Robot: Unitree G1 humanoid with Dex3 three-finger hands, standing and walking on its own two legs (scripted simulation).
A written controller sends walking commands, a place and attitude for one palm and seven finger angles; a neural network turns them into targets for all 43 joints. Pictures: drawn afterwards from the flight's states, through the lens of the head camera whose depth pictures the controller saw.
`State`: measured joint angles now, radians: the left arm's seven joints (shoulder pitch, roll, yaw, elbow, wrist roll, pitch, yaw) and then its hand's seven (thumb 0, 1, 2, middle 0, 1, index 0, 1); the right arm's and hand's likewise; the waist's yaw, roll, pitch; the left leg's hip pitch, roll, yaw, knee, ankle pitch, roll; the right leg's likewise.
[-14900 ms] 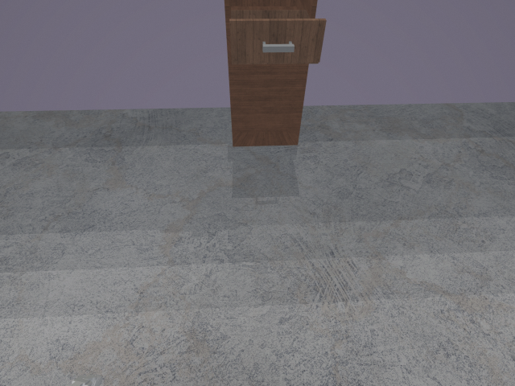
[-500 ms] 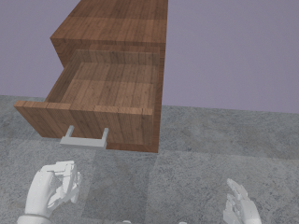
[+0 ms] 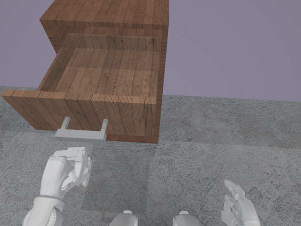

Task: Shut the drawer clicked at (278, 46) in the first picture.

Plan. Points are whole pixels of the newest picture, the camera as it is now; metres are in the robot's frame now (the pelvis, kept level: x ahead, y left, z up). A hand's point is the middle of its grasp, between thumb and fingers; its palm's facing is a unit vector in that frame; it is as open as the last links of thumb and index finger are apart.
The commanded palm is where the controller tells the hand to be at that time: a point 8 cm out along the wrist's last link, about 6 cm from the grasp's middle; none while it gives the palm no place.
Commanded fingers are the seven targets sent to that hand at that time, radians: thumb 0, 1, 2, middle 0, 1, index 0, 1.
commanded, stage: bring the fist close to the handle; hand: left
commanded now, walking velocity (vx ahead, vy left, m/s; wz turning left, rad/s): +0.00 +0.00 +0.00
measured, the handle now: (83, 128) +0.35 +0.19 +0.06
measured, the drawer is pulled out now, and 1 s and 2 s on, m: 0.30 0.28 0.14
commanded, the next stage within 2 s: push the drawer shut in 0.24 s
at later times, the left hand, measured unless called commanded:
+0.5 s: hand (87, 171) +0.24 +0.16 +0.06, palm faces -0.03 -1.00 -0.07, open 3.3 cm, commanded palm +0.23 +0.21 +0.06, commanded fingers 0.00 0.90 0.90 -1.40 -1.60 -1.40 -1.60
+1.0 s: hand (90, 152) +0.28 +0.16 +0.05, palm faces -0.04 -1.00 -0.07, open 2.9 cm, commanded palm +0.29 +0.22 +0.06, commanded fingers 0.00 0.90 0.90 -1.40 -1.60 -1.40 -1.60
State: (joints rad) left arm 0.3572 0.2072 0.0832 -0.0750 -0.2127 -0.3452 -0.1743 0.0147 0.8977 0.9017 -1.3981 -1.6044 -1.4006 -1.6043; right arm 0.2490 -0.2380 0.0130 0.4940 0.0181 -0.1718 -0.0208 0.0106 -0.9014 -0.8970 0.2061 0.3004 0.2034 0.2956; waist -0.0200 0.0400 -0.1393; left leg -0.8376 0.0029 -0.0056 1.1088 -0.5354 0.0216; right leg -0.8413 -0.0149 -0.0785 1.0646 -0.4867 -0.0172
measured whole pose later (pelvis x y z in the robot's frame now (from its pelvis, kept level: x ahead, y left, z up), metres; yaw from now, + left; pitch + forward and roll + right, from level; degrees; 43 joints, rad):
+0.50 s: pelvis +0.00 +0.00 +0.00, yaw +0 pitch +16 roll -2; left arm 0.37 0.22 0.07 -0.08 -0.21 -0.36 -0.16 0.01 0.90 0.90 -1.40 -1.60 -1.40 -1.60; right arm 0.24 -0.25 0.02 0.47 0.02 -0.15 -0.03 0.01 -0.90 -0.90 0.21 0.30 0.20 0.30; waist -0.02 0.04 -0.15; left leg -0.85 0.00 -0.02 1.12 -0.54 0.02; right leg -0.85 -0.01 -0.09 1.07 -0.50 -0.02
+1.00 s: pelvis -0.01 -0.01 +0.00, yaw +1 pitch +15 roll -1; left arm 0.06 0.24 0.11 0.20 -0.22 -0.36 -0.20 -0.04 0.77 0.93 -1.40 -1.60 -1.40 -1.60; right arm 0.23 -0.26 0.02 0.57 0.03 -0.14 -0.04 0.01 -0.90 -0.90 0.21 0.30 0.20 0.30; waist -0.02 0.04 -0.13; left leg -0.85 0.00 -0.02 1.09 -0.51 0.01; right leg -0.85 -0.02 -0.10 1.05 -0.47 -0.03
